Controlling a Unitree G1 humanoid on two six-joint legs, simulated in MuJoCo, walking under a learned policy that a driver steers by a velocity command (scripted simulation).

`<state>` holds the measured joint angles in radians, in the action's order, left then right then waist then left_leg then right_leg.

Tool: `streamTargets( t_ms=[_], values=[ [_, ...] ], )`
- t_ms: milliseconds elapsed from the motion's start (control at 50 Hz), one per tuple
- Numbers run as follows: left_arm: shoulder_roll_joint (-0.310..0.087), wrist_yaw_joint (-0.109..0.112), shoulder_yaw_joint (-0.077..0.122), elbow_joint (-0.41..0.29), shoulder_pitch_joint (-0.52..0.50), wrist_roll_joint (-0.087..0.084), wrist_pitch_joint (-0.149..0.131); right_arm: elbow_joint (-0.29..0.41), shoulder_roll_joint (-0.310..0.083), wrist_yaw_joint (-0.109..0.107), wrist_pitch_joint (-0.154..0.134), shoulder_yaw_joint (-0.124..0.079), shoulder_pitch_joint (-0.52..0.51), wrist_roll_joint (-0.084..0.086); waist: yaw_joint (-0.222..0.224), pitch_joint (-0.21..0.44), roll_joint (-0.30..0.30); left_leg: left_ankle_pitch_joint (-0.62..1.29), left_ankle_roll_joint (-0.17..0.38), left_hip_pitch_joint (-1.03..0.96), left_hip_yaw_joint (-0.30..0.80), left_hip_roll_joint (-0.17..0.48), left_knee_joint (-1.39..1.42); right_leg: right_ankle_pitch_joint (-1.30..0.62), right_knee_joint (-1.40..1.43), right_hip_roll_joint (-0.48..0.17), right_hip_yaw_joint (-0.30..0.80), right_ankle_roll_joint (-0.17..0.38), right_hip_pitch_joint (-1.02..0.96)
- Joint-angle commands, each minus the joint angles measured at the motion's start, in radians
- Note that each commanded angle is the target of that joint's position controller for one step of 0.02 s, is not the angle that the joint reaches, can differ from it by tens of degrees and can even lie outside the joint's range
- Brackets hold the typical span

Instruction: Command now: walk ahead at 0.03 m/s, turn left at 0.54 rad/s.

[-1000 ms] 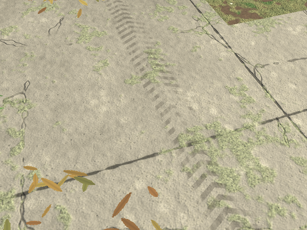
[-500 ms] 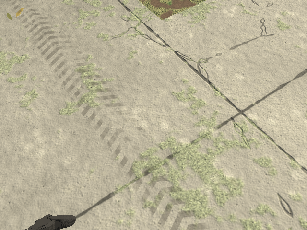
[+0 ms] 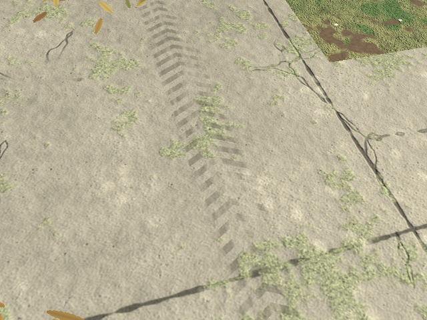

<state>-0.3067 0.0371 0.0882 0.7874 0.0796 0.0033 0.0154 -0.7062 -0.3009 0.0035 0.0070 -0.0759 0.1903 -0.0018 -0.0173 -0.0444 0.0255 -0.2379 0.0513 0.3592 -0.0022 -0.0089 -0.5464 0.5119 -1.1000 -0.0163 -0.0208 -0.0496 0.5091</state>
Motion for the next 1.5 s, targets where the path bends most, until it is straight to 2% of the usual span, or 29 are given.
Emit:
streamTargets(
  t_ms=[20, 120, 260, 320, 340, 360, 380, 400, 420, 460, 520, 600, 680, 720, 740, 760, 780, 800, 820, 860, 920, 960, 1040, 1080, 1120, 1140, 1180, 1220, 1500],
  values=[
    [-0.099, 0.010, 0.029, -0.066, -0.012, 0.003, -0.010, 0.084, -0.157, -0.024, -0.010, -0.038, -0.032, 0.010, 0.029, 0.176, -0.133, 0.547, 0.186, -0.240, 0.303, 0.245, 0.176, -0.093, -0.052, -0.006, 0.086, -0.002, 0.126],
    [-0.055, 0.006, 0.012, -0.067, -0.025, -0.005, -0.016, 0.101, -0.181, -0.042, 0.003, -0.049, -0.010, 0.012, 0.012, 0.184, -0.146, 0.432, 0.178, -0.249, 0.314, 0.209, 0.174, -0.167, 0.197, 0.024, 0.099, -0.029, 0.065],
    [-0.080, -0.019, 0.016, -0.069, -0.016, -0.014, -0.035, 0.131, -0.185, -0.031, 0.024, -0.052, -0.040, 0.012, -0.001, 0.150, -0.200, 0.290, 0.169, -0.176, 0.447, 0.180, 0.156, -0.152, 0.432, 0.058, 0.108, -0.017, -0.085],
    [-0.088, -0.033, 0.024, -0.050, 0.065, -0.014, -0.052, 0.150, -0.173, -0.036, 0.035, -0.047, -0.080, 0.027, 0.049, 0.155, -0.193, 0.274, 0.114, -0.146, 0.466, 0.127, 0.090, -0.321, 0.704, 0.054, 0.087, 0.018, -0.245],
    [-0.133, -0.031, 0.037, -0.043, 0.098, -0.004, -0.052, 0.157, -0.143, -0.039, 0.036, -0.039, -0.063, 0.024, 0.045, 0.170, -0.136, 0.132, 0.065, -0.061, 0.428, 0.080, 0.022, -0.403, 0.749, -0.048, 0.153, 0.055, -0.362],
    [-0.195, -0.021, 0.048, -0.057, 0.091, 0.011, -0.042, 0.153, -0.079, -0.035, 0.035, -0.022, -0.002, 0.009, -0.004, 0.179, 0.105, -0.220, 0.002, 0.085, 0.261, -0.051, -0.214, -0.590, 0.773, -0.268, 0.349, 0.144, -0.462],
    [-0.216, -0.026, 0.049, -0.057, 0.085, 0.044, -0.040, 0.188, -0.144, -0.032, 0.023, -0.044, -0.010, 0.015, -0.009, 0.132, 0.282, -0.440, -0.046, 0.247, 0.148, -0.116, -0.413, -0.701, 0.799, -0.407, 0.551, 0.315, -0.394],
    [-0.160, -0.023, 0.035, -0.087, 0.038, 0.036, -0.045, 0.162, -0.214, -0.031, 0.019, -0.066, 0.008, 0.009, -0.009, 0.116, 0.172, -0.381, -0.075, 0.254, 0.175, -0.051, -0.574, -0.687, 0.794, -0.392, 0.490, 0.337, -0.376],
    [-0.115, -0.017, 0.024, -0.095, -0.008, 0.023, -0.043, 0.141, -0.223, -0.028, 0.024, -0.075, 0.019, 0.016, -0.023, 0.098, 0.122, -0.310, -0.091, 0.258, 0.163, -0.042, -0.632, -0.654, 0.777, -0.321, 0.374, 0.287, -0.362],
    [-0.096, -0.006, 0.015, -0.105, -0.030, 0.000, -0.037, 0.123, -0.171, -0.030, 0.044, -0.066, 0.030, 0.016, -0.014, 0.073, 0.098, -0.216, -0.127, 0.292, 0.138, -0.027, -0.697, -0.633, 0.766, -0.252, 0.254, 0.249, -0.377],
    [-0.112, 0.011, 0.017, -0.095, 0.033, 0.009, -0.021, 0.165, -0.111, -0.021, 0.046, -0.043, -0.037, 0.031, 0.031, 0.077, 0.128, -0.159, -0.153, 0.303, 0.065, -0.002, -0.590, -0.664, 0.778, -0.228, 0.158, 0.262, -0.435],
    [-0.162, 0.008, 0.036, -0.099, 0.053, 0.006, -0.008, 0.201, -0.084, -0.006, 0.044, -0.025, -0.079, 0.020, 0.063, 0.115, 0.152, -0.173, -0.151, 0.195, 0.014, 0.045, -0.372, -0.682, 0.770, -0.269, 0.103, 0.272, -0.466],
    [-0.188, -0.015, 0.041, -0.094, 0.052, -0.017, -0.008, 0.201, -0.098, 0.004, 0.050, -0.030, -0.045, 0.019, 0.052, 0.117, 0.167, -0.151, -0.108, 0.032, -0.038, 0.022, -0.163, -0.682, 0.737, -0.285, 0.082, 0.259, -0.415],
    [-0.177, -0.021, 0.034, -0.088, 0.027, -0.038, -0.009, 0.171, -0.091, 0.006, 0.050, -0.034, 0.032, 0.015, 0.001, 0.120, 0.144, 0.016, -0.058, -0.112, -0.064, -0.007, 0.076, -0.640, 0.660, -0.264, 0.054, 0.212, -0.373],
    [-0.137, -0.025, 0.020, -0.063, 0.077, -0.037, -0.014, 0.161, -0.111, 0.001, 0.048, -0.040, 0.057, 0.012, -0.004, 0.127, 0.087, 0.145, -0.029, -0.238, -0.030, -0.004, 0.183, -0.556, 0.592, -0.231, 0.015, 0.150, -0.300],
    [-0.065, -0.033, -0.005, -0.068, 0.110, 0.008, -0.020, 0.171, -0.187, -0.013, 0.045, -0.054, 0.077, 0.010, 0.021, 0.175, -0.140, 0.469, 0.022, -0.414, 0.217, 0.187, 0.194, -0.252, 0.382, -0.145, -0.077, 0.049, -0.131],
    [-0.040, -0.028, -0.017, -0.109, 0.066, 0.025, -0.022, 0.197, -0.227, -0.012, 0.032, -0.049, 0.046, -0.023, 0.019, 0.166, -0.327, 0.633, 0.222, -0.368, 0.448, 0.406, 0.181, 0.145, 0.217, -0.039, -0.061, -0.013, 0.046],
    [-0.118, -0.017, 0.006, -0.109, 0.015, 0.006, -0.016, 0.186, -0.172, -0.004, 0.010, -0.036, 0.065, -0.035, -0.040, 0.189, -0.225, 0.574, 0.289, -0.300, 0.425, 0.397, 0.193, 0.167, 0.068, -0.057, 0.035, -0.025, 0.030],
    [-0.130, -0.016, 0.013, -0.102, 0.020, -0.010, -0.009, 0.168, -0.148, -0.001, -0.005, -0.024, 0.030, -0.033, -0.013, 0.151, -0.211, 0.508, 0.249, -0.269, 0.339, 0.335, 0.197, 0.117, 0.021, -0.064, 0.055, -0.021, 0.036],
    [-0.134, -0.005, 0.021, -0.065, 0.054, -0.003, 0.003, 0.159, -0.135, -0.005, -0.015, -0.019, -0.050, -0.011, 0.015, 0.110, -0.180, 0.432, 0.172, -0.241, 0.255, 0.260, 0.201, 0.000, 0.032, -0.069, 0.067, -0.024, 0.041],
    [-0.095, -0.009, 0.011, -0.040, 0.103, -0.007, 0.007, 0.144, -0.085, -0.014, -0.018, 0.002, -0.083, -0.014, 0.045, 0.133, -0.164, 0.495, 0.163, -0.200, 0.177, 0.213, 0.199, -0.114, 0.085, -0.053, 0.055, -0.041, -0.061],
    [-0.066, -0.010, -0.004, -0.042, 0.081, -0.007, 0.008, 0.132, -0.076, -0.015, -0.017, 0.004, -0.089, -0.012, 0.030, 0.124, -0.167, 0.422, 0.158, -0.205, 0.168, 0.198, 0.197, -0.130, 0.230, -0.057, 0.050, -0.041, -0.106],
    [-0.073, -0.013, -0.012, -0.047, 0.061, -0.007, 0.006, 0.094, -0.089, -0.009, -0.009, 0.003, -0.073, -0.013, 0.004, 0.104, -0.170, 0.284, 0.179, -0.192, 0.231, 0.217, 0.198, -0.120, 0.435, -0.042, 0.034, -0.030, -0.196],
    [-0.059, -0.018, -0.018, -0.026, 0.105, -0.001, -0.001, 0.076, -0.065, -0.006, -0.009, 0.015, -0.096, -0.002, 0.043, 0.091, -0.147, 0.189, 0.141, -0.146, 0.227, 0.189, 0.184, -0.292, 0.648, -0.031, 0.020, -0.007, -0.306],
    [-0.116, -0.018, -0.015, -0.024, 0.126, 0.019, -0.010, 0.046, -0.041, -0.002, -0.021, 0.025, -0.040, -0.018, 0.023, 0.103, -0.047, 0.050, 0.048, -0.078, 0.184, 0.116, 0.147, -0.598, 0.710, -0.116, 0.121, 0.036, -0.441],
    [-0.173, -0.017, 0.000, -0.008, 0.104, 0.004, -0.011, 0.042, -0.048, 0.003, -0.026, 0.018, 0.008, -0.024, -0.037, 0.094, 0.073, -0.006, 0.013, -0.083, 0.118, 0.050, 0.159, -0.532, 0.651, -0.125, 0.106, 0.075, -0.397],
    [-0.086, -0.027, -0.019, -0.008, 0.074, 0.006, -0.021, 0.040, -0.067, -0.003, -0.019, 0.015, -0.080, -0.022, 0.013, 0.062, 0.062, -0.004, -0.017, -0.164, 0.083, 0.027, 0.115, -0.316, 0.695, -0.092, 0.101, 0.077, -0.270],
    [-0.074, -0.025, -0.026, 0.000, 0.067, 0.011, -0.034, 0.034, -0.055, -0.013, -0.005, 0.015, -0.085, -0.016, 0.017, 0.050, 0.055, 0.051, -0.005, -0.163, 0.091, 0.035, 0.109, -0.330, 0.697, -0.077, 0.087, 0.054, -0.263],
    [-0.061, -0.007, -0.041, 0.090, 0.098, 0.003, -0.034, -0.089, -0.044, -0.027, -0.008, 0.008, -0.022, -0.008, 0.025, 0.042, -0.033, 0.147, -0.019, -0.175, 0.084, 0.039, 0.116, -0.367, 0.677, -0.047, 0.062, 0.050, -0.303]
  ],
)
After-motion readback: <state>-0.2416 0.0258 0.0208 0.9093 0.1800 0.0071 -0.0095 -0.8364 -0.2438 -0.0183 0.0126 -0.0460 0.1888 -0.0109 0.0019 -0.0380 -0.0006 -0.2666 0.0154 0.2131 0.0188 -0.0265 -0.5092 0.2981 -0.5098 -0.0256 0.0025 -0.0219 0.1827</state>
